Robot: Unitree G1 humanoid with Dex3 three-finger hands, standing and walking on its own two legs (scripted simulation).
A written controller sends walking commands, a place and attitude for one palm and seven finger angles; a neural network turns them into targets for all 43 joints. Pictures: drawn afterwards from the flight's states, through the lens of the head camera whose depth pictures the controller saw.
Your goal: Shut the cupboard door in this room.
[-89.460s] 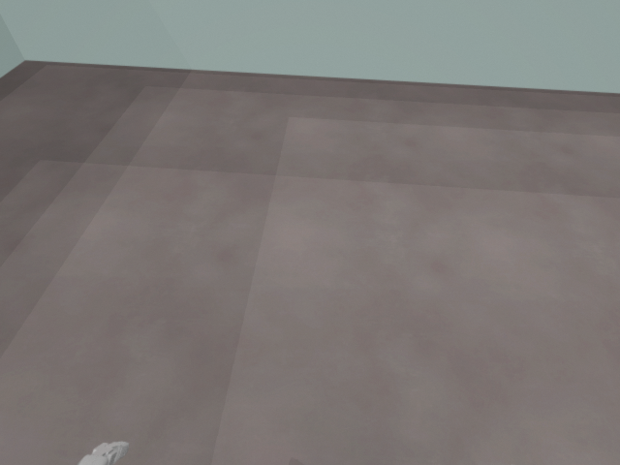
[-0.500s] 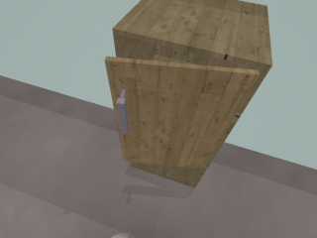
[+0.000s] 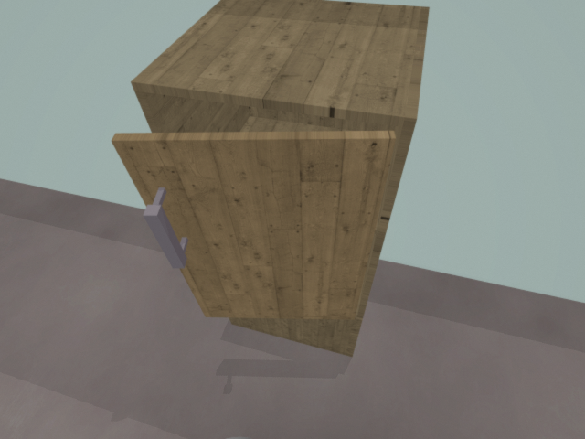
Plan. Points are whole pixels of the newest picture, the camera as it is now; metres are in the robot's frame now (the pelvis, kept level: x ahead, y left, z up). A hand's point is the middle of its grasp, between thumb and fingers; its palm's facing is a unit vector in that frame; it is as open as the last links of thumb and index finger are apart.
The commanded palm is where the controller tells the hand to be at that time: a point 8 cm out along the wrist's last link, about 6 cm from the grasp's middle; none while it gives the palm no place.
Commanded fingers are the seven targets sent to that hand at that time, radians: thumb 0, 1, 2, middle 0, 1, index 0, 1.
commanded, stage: come to a stop and stand still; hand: left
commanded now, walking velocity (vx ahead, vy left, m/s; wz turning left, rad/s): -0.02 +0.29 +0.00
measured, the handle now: (170, 229) +0.43 +0.25 +0.00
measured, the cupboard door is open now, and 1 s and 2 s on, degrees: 14 14 14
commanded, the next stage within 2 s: look again from close up in 1.90 s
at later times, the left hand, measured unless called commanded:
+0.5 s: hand out of the picture +0.03 +0.26 -0.16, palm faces +0.03 -0.96 -0.29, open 7.4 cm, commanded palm none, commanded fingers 0.00 0.90 0.90 -0.20 -0.30 -0.20 -0.30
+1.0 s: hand out of the picture -0.03 +0.24 -0.16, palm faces +0.01 -0.97 -0.23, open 7.4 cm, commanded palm none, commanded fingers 0.00 0.90 0.90 -0.20 -0.30 -0.20 -0.30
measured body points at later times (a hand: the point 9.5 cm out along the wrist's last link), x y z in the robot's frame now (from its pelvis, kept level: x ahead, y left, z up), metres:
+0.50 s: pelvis -0.01 +0.06 -0.01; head -0.01 +0.04 +0.44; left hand +0.03 +0.31 -0.14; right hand +0.09 -0.18 -0.15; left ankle +0.00 +0.11 -0.73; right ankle -0.01 -0.06 -0.73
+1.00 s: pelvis -0.04 +0.06 +0.01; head -0.04 +0.05 +0.46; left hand -0.03 +0.29 -0.14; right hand -0.04 -0.17 -0.15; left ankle +0.00 +0.11 -0.73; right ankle -0.01 -0.06 -0.73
